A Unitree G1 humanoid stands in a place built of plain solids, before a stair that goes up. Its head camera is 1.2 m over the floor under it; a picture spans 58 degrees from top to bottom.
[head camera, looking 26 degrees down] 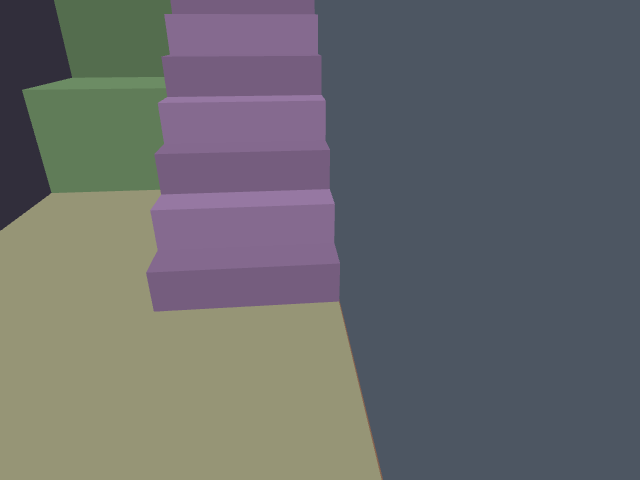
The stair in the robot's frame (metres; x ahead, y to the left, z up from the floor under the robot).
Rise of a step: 0.21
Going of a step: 0.22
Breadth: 0.89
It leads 6 degrees to the left of straight ahead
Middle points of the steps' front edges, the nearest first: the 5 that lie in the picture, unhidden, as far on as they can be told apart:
1.73 0.34 0.21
1.95 0.37 0.43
2.17 0.39 0.64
2.39 0.41 0.85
2.61 0.43 1.07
